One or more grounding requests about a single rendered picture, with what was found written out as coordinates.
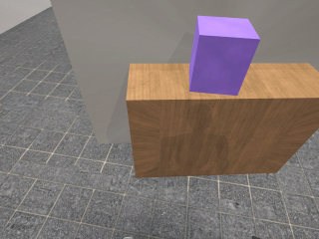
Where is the carton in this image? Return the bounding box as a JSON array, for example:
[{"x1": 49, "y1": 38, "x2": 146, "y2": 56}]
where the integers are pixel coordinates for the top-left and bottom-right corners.
[{"x1": 189, "y1": 15, "x2": 260, "y2": 96}]

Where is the pedestal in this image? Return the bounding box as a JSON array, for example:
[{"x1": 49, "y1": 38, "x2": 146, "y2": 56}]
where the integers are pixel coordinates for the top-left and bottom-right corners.
[{"x1": 126, "y1": 63, "x2": 319, "y2": 178}]

